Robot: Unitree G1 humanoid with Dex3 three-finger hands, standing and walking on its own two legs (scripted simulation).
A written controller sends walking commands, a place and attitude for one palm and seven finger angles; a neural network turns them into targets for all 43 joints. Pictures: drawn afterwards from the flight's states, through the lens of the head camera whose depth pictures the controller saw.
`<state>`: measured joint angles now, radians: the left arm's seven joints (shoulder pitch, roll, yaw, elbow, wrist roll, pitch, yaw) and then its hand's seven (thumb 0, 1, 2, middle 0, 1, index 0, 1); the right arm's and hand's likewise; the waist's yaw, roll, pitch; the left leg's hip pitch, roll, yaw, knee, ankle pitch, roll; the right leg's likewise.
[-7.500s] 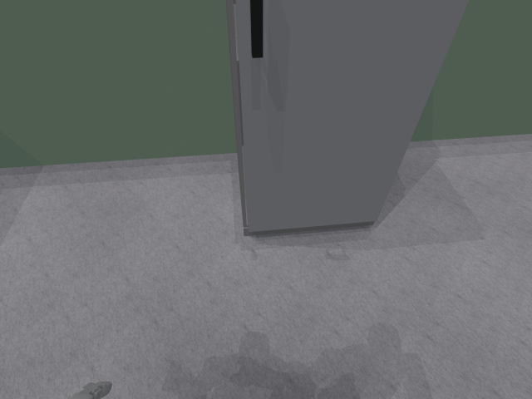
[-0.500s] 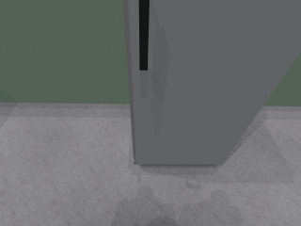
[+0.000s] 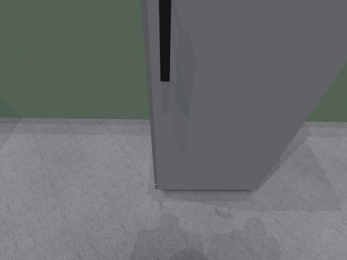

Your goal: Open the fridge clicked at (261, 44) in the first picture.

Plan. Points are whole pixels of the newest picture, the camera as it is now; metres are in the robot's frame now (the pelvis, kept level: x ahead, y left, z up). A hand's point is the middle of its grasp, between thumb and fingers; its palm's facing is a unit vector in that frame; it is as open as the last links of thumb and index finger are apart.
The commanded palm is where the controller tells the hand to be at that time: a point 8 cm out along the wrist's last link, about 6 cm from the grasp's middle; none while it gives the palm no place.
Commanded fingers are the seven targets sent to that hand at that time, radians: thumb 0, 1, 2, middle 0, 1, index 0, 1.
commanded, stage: look again from close up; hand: left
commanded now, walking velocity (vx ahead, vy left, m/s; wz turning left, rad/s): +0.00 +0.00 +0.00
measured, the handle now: (165, 35) +0.59 +0.07 +0.24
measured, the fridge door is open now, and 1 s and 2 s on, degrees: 0 0 0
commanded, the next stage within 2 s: shuffle to correct the standing spot in 0.30 s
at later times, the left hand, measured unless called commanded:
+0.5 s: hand out of the picture -0.02 +0.15 -0.18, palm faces +0.06 -0.99 -0.15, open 7.4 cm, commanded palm none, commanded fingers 0.00 0.90 0.90 -0.20 -0.30 -0.20 -0.30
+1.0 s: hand out of the picture +0.00 +0.11 -0.19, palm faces +0.11 -0.99 -0.10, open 7.4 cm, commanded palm none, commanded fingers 0.00 0.90 0.90 -0.20 -0.30 -0.20 -0.30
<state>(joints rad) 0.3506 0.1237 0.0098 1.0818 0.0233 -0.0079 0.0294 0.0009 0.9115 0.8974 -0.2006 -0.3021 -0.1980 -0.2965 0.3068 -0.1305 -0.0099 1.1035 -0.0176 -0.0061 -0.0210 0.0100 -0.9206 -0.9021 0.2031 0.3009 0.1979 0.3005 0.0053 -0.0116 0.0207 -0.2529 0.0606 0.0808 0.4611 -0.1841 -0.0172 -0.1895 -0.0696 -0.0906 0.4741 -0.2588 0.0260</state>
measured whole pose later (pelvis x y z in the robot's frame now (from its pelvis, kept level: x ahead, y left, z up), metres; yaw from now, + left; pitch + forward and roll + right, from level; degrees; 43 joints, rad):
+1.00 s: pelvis +0.09 -0.03 -0.02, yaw +2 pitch +1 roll +0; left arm 0.44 0.11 0.04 1.12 0.03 0.01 0.01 0.00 0.91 0.90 -0.20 -0.30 -0.20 -0.30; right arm 0.31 -0.10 -0.03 1.10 -0.04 -0.04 -0.04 0.01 -0.92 -0.90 0.20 0.30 0.20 0.30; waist 0.00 -0.06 0.02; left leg -0.26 0.11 0.10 0.64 -0.39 -0.06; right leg -0.28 -0.05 -0.12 0.87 -0.52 -0.02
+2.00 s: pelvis +0.14 -0.12 +0.00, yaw +4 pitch -1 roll +0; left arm 0.28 0.16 0.02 1.06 0.03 0.00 0.03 0.01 0.93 0.90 -0.20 -0.30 -0.20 -0.30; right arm 0.23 -0.16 -0.03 1.07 -0.02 0.02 -0.03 -0.01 -0.93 -0.90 0.20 0.30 0.20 0.30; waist 0.02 -0.02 0.04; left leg -0.19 0.05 0.03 0.50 -0.30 -0.02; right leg -0.27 0.01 -0.17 0.51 -0.24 -0.09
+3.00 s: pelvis +0.14 -0.07 +0.00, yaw +3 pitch +0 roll +0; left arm 0.33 0.10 0.00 1.14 0.02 -0.02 0.03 0.00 0.91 0.90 -0.20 -0.30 -0.20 -0.30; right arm 0.33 -0.08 0.01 1.13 -0.02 -0.02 -0.04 0.01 -0.92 -0.90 0.20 0.30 0.20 0.30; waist 0.02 -0.02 0.03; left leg -0.14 -0.01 0.08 0.41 -0.26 0.03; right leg -0.23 -0.04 -0.12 0.42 -0.18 -0.01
